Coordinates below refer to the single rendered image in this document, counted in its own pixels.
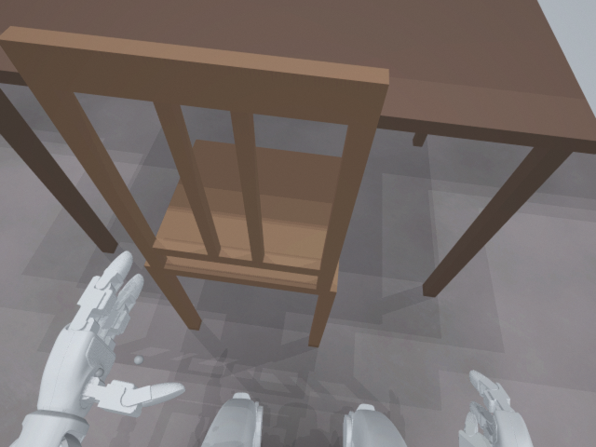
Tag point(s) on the left robot thigh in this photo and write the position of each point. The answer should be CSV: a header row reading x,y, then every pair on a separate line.
x,y
237,424

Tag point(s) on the chair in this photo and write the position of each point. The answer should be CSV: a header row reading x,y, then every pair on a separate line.
x,y
240,214

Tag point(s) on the robot left hand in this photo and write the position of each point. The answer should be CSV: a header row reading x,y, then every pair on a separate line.
x,y
87,343

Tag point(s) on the right robot thigh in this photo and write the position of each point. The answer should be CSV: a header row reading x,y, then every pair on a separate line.
x,y
367,428

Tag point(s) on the robot right hand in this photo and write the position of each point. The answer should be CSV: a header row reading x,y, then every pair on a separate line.
x,y
505,428

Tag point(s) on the robot thigh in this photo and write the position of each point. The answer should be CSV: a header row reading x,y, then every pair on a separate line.
x,y
237,424
367,428

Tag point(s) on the table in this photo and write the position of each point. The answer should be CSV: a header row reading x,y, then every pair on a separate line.
x,y
485,70

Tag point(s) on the left robot forearm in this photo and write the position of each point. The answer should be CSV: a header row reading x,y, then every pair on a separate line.
x,y
52,429

